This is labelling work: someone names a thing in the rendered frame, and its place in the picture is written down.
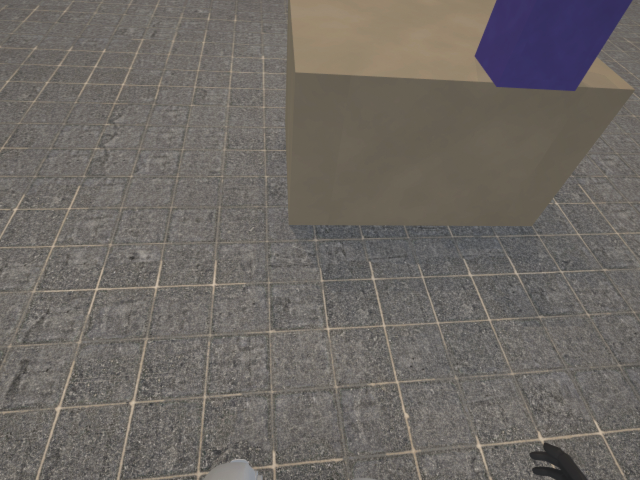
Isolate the right robot hand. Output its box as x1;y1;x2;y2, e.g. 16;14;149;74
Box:
529;443;587;480

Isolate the pedestal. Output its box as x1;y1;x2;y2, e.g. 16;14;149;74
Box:
285;0;635;226

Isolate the carton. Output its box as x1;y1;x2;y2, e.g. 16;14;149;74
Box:
475;0;632;91

